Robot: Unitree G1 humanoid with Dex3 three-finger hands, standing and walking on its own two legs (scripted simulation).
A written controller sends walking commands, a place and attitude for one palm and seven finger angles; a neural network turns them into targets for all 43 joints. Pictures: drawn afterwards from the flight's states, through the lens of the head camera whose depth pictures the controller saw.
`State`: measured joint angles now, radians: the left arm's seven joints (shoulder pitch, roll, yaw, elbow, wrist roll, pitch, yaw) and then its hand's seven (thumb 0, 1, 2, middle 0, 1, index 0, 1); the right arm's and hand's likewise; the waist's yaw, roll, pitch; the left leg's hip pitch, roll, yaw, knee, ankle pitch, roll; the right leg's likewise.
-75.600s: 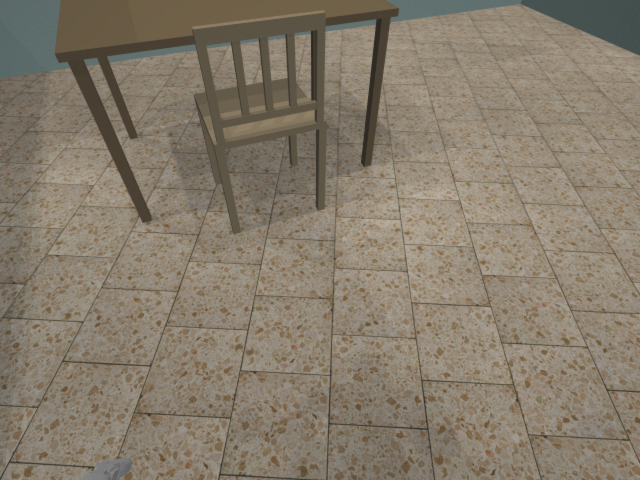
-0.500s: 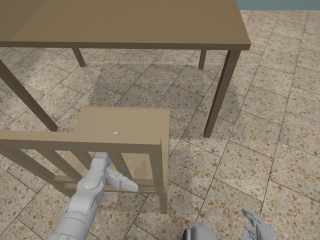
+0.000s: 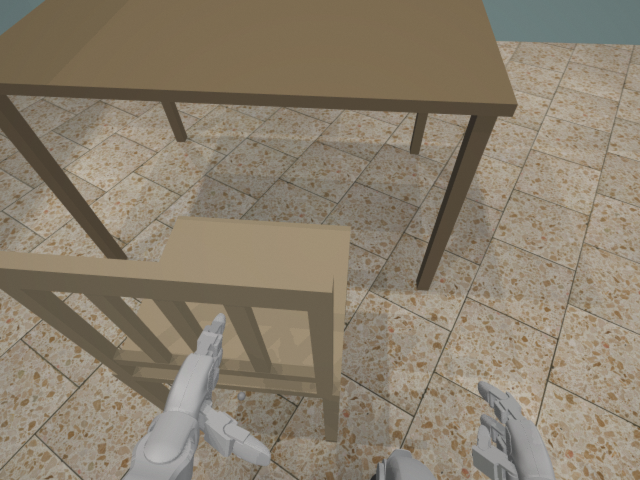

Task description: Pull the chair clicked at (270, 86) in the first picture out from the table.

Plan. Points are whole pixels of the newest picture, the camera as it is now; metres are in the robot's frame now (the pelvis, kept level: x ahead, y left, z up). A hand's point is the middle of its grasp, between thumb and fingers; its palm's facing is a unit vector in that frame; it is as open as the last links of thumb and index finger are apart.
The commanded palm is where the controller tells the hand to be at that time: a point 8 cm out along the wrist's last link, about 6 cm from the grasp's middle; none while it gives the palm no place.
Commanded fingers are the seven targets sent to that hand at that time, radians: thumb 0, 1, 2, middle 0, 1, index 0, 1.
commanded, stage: draw the fingers out of the gap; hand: left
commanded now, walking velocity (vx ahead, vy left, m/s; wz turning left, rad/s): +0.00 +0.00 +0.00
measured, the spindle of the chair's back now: (192, 333) +0.33 +0.20 -0.05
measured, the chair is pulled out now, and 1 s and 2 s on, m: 0.29 0.29 0.29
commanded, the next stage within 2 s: draw the hand back to the body in 0.36 s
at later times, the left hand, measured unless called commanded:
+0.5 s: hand (223, 462) +0.16 +0.12 -0.02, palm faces -0.12 -0.98 -0.12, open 17.5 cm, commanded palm +0.15 +0.17 +0.00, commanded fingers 0.00 -0.55 0.20 0.00 0.00 0.00 0.00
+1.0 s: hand (134, 432) +0.17 +0.18 +0.09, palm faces +0.00 -0.99 -0.11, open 17.3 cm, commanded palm +0.14 +0.23 +0.10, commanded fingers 0.00 -0.30 0.32 -0.04 -0.05 -0.04 -0.05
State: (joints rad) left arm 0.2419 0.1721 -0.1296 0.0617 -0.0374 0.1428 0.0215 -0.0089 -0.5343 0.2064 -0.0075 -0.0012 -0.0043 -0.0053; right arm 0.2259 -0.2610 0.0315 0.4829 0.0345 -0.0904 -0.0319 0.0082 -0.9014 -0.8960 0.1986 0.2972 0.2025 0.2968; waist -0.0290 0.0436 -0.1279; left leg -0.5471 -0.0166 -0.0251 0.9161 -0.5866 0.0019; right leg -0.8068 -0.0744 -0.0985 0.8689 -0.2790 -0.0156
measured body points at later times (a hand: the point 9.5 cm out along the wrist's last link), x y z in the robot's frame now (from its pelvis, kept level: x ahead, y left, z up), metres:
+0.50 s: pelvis -0.01 +0.02 -0.01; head +0.03 +0.01 +0.43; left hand +0.16 +0.17 -0.01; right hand +0.17 -0.21 -0.07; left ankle -0.08 +0.12 -0.69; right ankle +0.08 -0.12 -0.69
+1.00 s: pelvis -0.01 +0.01 -0.02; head +0.03 +0.01 +0.43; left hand +0.16 +0.23 +0.10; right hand +0.18 -0.21 -0.08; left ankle -0.08 +0.12 -0.69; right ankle +0.08 -0.12 -0.69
